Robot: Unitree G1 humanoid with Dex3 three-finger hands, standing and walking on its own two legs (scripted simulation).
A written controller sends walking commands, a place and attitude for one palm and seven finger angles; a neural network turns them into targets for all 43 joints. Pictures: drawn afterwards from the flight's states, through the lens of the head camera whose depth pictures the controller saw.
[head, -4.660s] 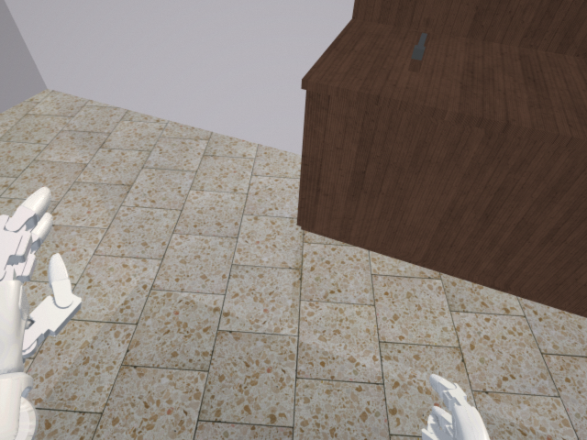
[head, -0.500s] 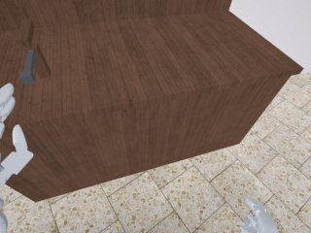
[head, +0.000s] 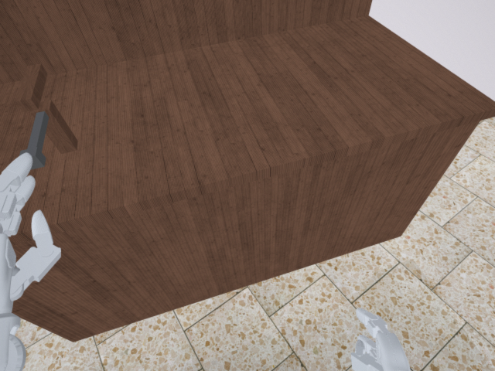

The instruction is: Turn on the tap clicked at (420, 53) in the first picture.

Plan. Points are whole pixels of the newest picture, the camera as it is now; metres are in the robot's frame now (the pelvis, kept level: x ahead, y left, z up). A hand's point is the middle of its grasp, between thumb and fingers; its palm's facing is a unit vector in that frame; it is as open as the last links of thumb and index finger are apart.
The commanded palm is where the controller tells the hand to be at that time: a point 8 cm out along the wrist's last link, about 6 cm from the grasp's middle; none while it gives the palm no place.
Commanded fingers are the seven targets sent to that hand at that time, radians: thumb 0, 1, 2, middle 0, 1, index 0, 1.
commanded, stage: come to a stop and stand still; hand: left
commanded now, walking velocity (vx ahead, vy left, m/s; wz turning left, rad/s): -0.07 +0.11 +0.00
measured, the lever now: (32, 158) +0.43 +0.42 +0.11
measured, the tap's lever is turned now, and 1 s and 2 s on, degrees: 0 0 0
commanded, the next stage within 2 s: look again from close up in 0.88 s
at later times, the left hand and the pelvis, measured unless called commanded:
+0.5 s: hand out of the picture +0.14 +0.27 +0.17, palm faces +0.49 -0.81 -0.33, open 7.4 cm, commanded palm +0.09 +0.30 +0.18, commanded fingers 0.00 0.90 0.90 -0.20 -0.30 -0.20 -0.30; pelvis -0.06 +0.02 -0.01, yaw +1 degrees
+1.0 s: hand out of the picture +0.12 +0.26 +0.16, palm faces +0.45 -0.80 -0.40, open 7.4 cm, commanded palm +0.06 +0.30 +0.18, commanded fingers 0.00 0.90 0.90 -0.20 -0.30 -0.20 -0.30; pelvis -0.10 +0.01 -0.01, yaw +2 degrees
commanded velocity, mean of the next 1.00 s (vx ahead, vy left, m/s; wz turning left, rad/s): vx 0.00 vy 0.01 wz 0.00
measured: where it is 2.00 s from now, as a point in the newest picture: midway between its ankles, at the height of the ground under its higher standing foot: outside the picture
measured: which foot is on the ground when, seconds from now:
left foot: up 0.00-0.22, down 0.24-1.00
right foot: down 0.00-1.00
